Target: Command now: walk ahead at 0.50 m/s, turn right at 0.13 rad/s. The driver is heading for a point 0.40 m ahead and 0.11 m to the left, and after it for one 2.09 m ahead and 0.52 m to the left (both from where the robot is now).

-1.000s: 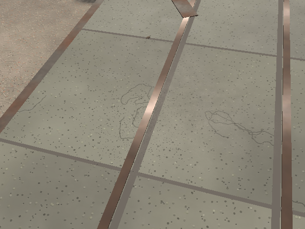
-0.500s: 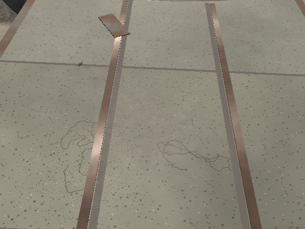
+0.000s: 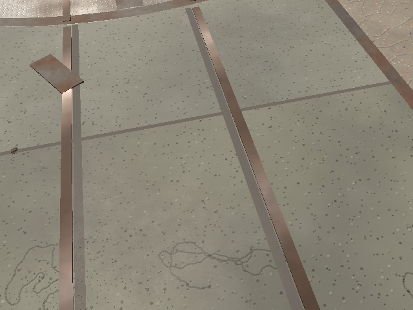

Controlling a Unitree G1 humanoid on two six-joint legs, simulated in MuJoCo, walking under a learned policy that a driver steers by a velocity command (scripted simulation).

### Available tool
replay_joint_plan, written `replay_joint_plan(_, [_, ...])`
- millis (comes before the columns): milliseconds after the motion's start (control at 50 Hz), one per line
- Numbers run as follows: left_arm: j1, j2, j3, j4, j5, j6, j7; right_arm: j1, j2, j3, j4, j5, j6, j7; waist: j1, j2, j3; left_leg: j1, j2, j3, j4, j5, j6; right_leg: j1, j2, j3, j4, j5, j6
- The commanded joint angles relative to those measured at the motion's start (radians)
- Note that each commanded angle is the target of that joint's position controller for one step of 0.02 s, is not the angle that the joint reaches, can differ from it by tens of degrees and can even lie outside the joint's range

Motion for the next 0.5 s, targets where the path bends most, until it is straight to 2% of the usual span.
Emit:
replay_joint_plan(20, [0.049,0.117,0.02,-0.033,0.0,-0.029,0.001,-0.006,-0.063,-0.013,-0.039,0.008,0.004,0.006,0.009,-0.078,-0.015,-0.039,-0.002,0.038,-0.1,0.133,0.007,0.047,-0.27,0.152,-0.144,0.382,-0.07])
replay_joint_plan(100, [0.094,0.117,0.01,-0.008,0.01,-0.038,0.007,-0.104,-0.058,-0.007,-0.061,0.02,-0.001,0.015,0.046,-0.085,0.008,-0.074,-0.032,0.046,-0.228,0.219,0.042,0.151,-0.29,0.09,-0.161,0.409,-0.035])
replay_joint_plan(180, [0.126,0.11,0.0,0.027,0.025,-0.039,0.025,-0.18,-0.052,-0.001,-0.089,0.021,-0.008,0.026,0.062,-0.078,0.055,-0.077,-0.087,0.057,-0.339,0.183,0.084,0.242,-0.332,0.03,-0.158,0.481,-0.03])
replay_joint_plan(200, [0.12,0.112,-0.002,0.032,0.027,-0.039,0.031,-0.179,-0.053,-0.001,-0.092,0.019,-0.01,0.028,0.054,-0.081,0.056,-0.054,-0.102,0.067,-0.367,0.158,0.098,0.261,-0.341,0.013,-0.14,0.54,-0.023])
replay_joint_plan(240, [0.086,0.126,-0.004,0.036,0.03,-0.041,0.04,-0.124,-0.057,-0.005,-0.078,0.017,-0.011,0.023,0.017,-0.101,0.022,0.068,-0.158,0.116,-0.405,0.081,0.136,0.273,-0.345,-0.034,-0.04,0.839,-0.001])
replay_joint_plan(260, [0.079,0.139,-0.003,0.039,0.032,-0.04,0.044,-0.067,-0.069,-0.01,-0.061,0.016,-0.011,0.017,-0.01,-0.118,-0.018,0.141,-0.192,0.139,-0.408,0.03,0.156,0.288,-0.346,-0.051,0.056,1.01,0.009])
replay_joint_plan(280, [0.073,0.153,0.0,0.041,0.037,-0.034,0.046,0.039,-0.089,-0.021,-0.03,0.015,-0.015,0.011,-0.055,-0.125,-0.078,0.244,-0.224,0.147,-0.433,-0.006,0.179,0.291,-0.343,-0.066,0.211,1.097,0.016])
replay_joint_plan(300, [0.053,0.167,0.002,0.034,0.03,-0.029,0.047,0.188,-0.111,-0.034,0.014,0.005,-0.024,0.006,-0.128,-0.11,-0.152,0.439,-0.225,0.117,-0.51,0.038,0.211,0.204,-0.326,-0.093,0.421,1.007,0.029])
replay_joint_plan(320, [0.037,0.147,-0.009,-0.005,0.023,-0.035,0.048,0.343,-0.192,-0.06,0.042,-0.011,-0.025,-0.006,-0.188,-0.018,-0.258,0.685,-0.036,-0.129,-0.53,-0.013,0.284,-0.01,-0.28,-0.132,0.737,0.655,0.047])
replay_joint_plan(340, [0.108,0.06,-0.021,-0.042,0.01,-0.043,0.024,0.311,-0.274,-0.082,0.036,-0.003,-0.018,-0.008,-0.089,0.224,-0.312,0.936,0.217,-0.682,-0.614,0.064,0.46,-0.444,-0.04,-0.097,1.091,-0.307,0.096])
replay_joint_plan(360, [0.022,0.122,-0.013,-0.045,0.035,-0.047,0.021,0.268,-0.226,-0.076,0.042,0.044,-0.013,0.003,-0.103,0.041,-0.265,0.894,0.183,-0.693,-0.672,0.032,0.439,-0.546,-0.099,0.071,1.13,-0.281,0.076])
replay_joint_plan(380, [-0.038,0.122,-0.015,-0.075,0.022,-0.061,0.013,0.196,-0.195,-0.068,0.027,0.044,-0.008,0.001,-0.078,0.009,-0.139,0.753,0.163,-0.545,-0.699,0.065,0.41,-0.569,-0.151,0.07,1.079,-0.182,0.077])
replay_joint_plan(400, [-0.059,0.12,-0.018,-0.08,0.021,-0.067,0.011,0.16,-0.146,-0.057,0.026,0.038,-0.007,0.002,-0.052,-0.061,-0.071,0.639,0.121,-0.461,-0.728,0.159,0.377,-0.538,-0.183,0.055,1.005,-0.138,0.085])
replay_joint_plan(420, [-0.066,0.112,-0.018,-0.084,0.031,-0.055,0.01,0.143,-0.126,-0.05,0.027,0.039,-0.011,-0.002,-0.025,-0.074,-0.034,0.556,0.078,-0.394,-0.741,0.242,0.35,-0.5,-0.203,0.051,0.951,-0.134,0.101])
replay_joint_plan(440, [-0.046,0.101,-0.023,-0.087,0.042,-0.035,0.008,0.133,-0.111,-0.044,0.032,0.042,-0.015,-0.007,0.002,-0.053,-0.038,0.499,0.039,-0.338,-0.759,0.287,0.331,-0.45,-0.217,0.047,0.904,-0.131,0.121])
replay_joint_plan(500, [-0.059,0.074,-0.03,-0.106,0.05,0.002,0.001,0.167,-0.148,-0.052,0.044,0.047,-0.033,-0.008,0.012,-0.018,-0.044,0.438,-0.012,-0.274,-0.785,0.344,0.325,-0.438,-0.223,0.011,0.794,-0.109,0.165])
Velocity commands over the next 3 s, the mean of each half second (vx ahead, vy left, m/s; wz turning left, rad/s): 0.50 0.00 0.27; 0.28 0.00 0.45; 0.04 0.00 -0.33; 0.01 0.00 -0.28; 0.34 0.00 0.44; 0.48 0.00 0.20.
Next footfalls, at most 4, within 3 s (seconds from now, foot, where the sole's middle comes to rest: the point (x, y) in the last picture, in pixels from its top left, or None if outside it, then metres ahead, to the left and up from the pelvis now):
0.30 left None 0.33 0.13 -0.78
0.82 right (209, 257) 0.64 0.06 -0.78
1.18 left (163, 304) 0.49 0.20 -0.78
1.56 right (232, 288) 0.54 -0.01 -0.78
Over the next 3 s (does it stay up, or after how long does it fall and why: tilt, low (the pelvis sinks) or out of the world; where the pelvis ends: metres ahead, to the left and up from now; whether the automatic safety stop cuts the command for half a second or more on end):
stays up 0.86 0.21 0.00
